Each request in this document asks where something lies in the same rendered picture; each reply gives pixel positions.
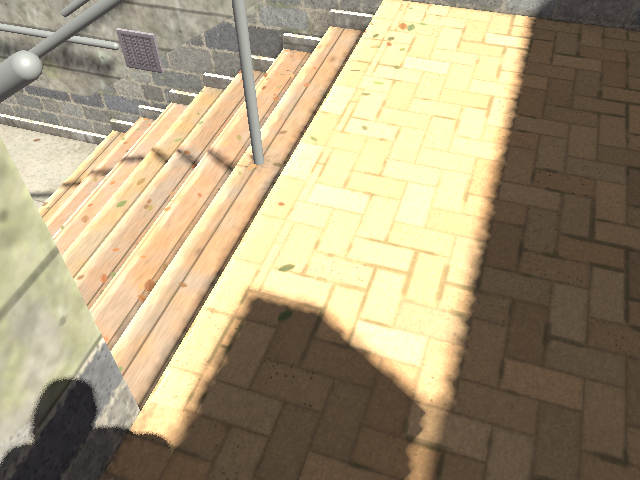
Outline stairs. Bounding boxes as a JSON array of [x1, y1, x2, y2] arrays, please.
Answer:
[[38, 26, 365, 411]]

